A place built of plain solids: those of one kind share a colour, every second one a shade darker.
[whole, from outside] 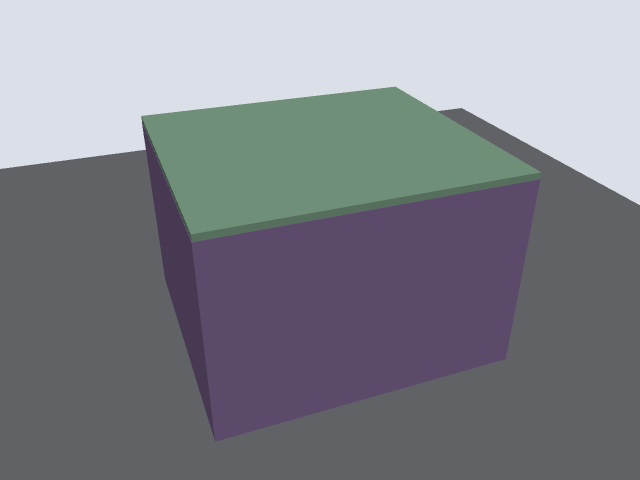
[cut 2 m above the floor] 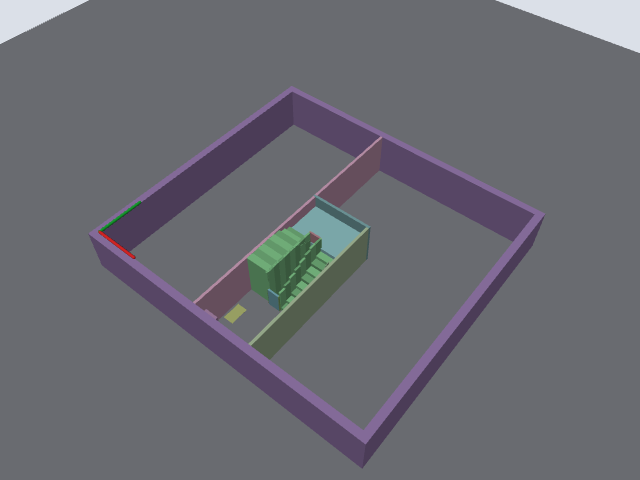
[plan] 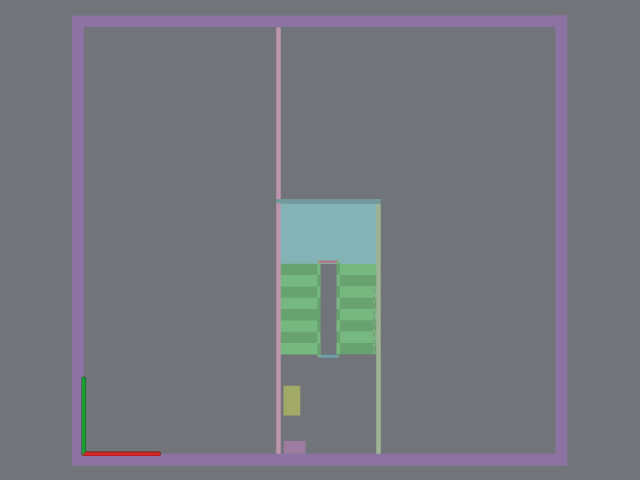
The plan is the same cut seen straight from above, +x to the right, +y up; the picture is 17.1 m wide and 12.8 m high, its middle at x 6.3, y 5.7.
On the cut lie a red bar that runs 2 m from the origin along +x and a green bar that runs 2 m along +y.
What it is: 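A small block of dwellings, 12.6 m wide and 11.4 m deep inside, its common dog-leg stair of 18 risers of 163 mm a storey on goings of 302 mm, 1.07 m wide flights and a well of 0.42 m; the dwelling on the second floor; a hall, a living room with a kitchen corner, a second bedroom, a bedroom, the bathroom shut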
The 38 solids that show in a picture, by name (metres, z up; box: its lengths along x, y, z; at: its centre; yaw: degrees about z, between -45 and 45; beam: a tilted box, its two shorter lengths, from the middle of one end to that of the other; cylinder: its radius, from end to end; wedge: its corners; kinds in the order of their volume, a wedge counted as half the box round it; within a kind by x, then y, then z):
{
 "wall_1": {"box": [0.32, 12.01, 8.86], "at": [-0.16, 5.69, 4.38]},
 "wall_2": {"box": [13.21, 0.32, 8.86], "at": [6.29, -0.16, 4.38]},
 "wall_3": {"box": [13.21, 0.32, 8.86], "at": [6.29, 11.53, 4.38]},
 "wall_4": {"box": [0.32, 12.01, 8.86], "at": [12.74, 5.69, 4.38]},
 "roof_slab_1": {"box": [13.19, 11.99, 0.44], "at": [6.29, 5.69, 8.87]},
 "piece_1": {"box": [1.07, 0.31, 2.82], "at": [5.79, 2.8, 1.36]},
 "piece_2": {"box": [1.07, 0.31, 2.66], "at": [5.79, 3.1, 1.28]},
 "piece_3": {"box": [1.07, 0.31, 2.5], "at": [5.79, 3.4, 1.2]},
 "piece_4": {"box": [1.07, 0.31, 2.33], "at": [5.79, 3.71, 1.12]},
 "piece_5": {"box": [1.07, 0.31, 2.17], "at": [5.79, 4.01, 1.04]},
 "piece_6": {"box": [1.07, 0.31, 2.01], "at": [5.79, 4.31, 0.95]},
 "piece_7": {"box": [1.07, 0.31, 1.84], "at": [5.79, 4.61, 0.87]},
 "piece_8": {"box": [1.07, 0.31, 1.68], "at": [5.79, 4.91, 0.79]},
 "piece_9": {"box": [0.09, 0.3, 1.08], "at": [6.27, 4.92, 2.01]},
 "piece_10": {"box": [0.09, 0.3, 1.13], "at": [6.79, 2.8, 0.52]},
 "piece_11": {"box": [0.09, 0.3, 1.3], "at": [6.79, 3.11, 0.6]},
 "piece_12": {"box": [0.09, 0.3, 1.46], "at": [6.79, 3.41, 0.68]},
 "piece_13": {"box": [0.09, 0.3, 1.62], "at": [6.79, 3.71, 0.76]},
 "piece_14": {"box": [0.09, 0.3, 1.79], "at": [6.79, 4.02, 0.84]},
 "piece_15": {"box": [0.09, 0.3, 1.95], "at": [6.79, 4.32, 0.92]},
 "piece_16": {"box": [0.09, 0.3, 2.11], "at": [6.79, 4.62, 1.01]},
 "piece_17": {"box": [0.09, 0.3, 2.28], "at": [6.79, 4.93, 1.09]},
 "piece_18": {"box": [1.07, 0.31, 0.21], "at": [7.27, 2.81, 0.06]},
 "piece_19": {"box": [1.07, 0.31, 0.38], "at": [7.27, 3.11, 0.14]},
 "piece_20": {"box": [1.07, 0.31, 0.54], "at": [7.27, 3.41, 0.22]},
 "piece_21": {"box": [1.07, 0.31, 0.7], "at": [7.27, 3.71, 0.3]},
 "piece_22": {"box": [1.07, 0.31, 0.87], "at": [7.27, 4.02, 0.38]},
 "piece_23": {"box": [1.07, 0.31, 1.03], "at": [7.27, 4.32, 0.46]},
 "piece_24": {"box": [1.07, 0.31, 1.19], "at": [7.27, 4.62, 0.55]},
 "piece_25": {"box": [1.07, 0.31, 1.36], "at": [7.27, 4.92, 0.63]},
 "core_wall_low_1": {"box": [0.12, 11.38, 5.76], "at": [5.19, 5.69, 2.83]},
 "core_wall_1": {"box": [0.12, 6.68, 8.7], "at": [7.86, 3.34, 4.3]},
 "half_1": {"box": [2.55, 1.62, 1.52], "at": [6.53, 5.87, 0.71]},
 "core_wall_back_1": {"box": [2.79, 0.12, 8.7], "at": [6.53, 6.74, 4.3]},
 "hung_more_letter_boxes_1": {"box": [0.58, 0.34, 1.43], "at": [5.62, 0.17, 0.66]},
 "ground_whole_1": {"box": [0.52, 0.08, 1.0], "at": [6.53, 2.6, 0.45]},
 "whole_1": {"box": [0.52, 0.08, 0.95], "at": [6.53, 5.12, 1.94]},
 "laid_doormat_1": {"box": [0.45, 0.8, 0.05], "at": [5.55, 1.42, -0.02]}
}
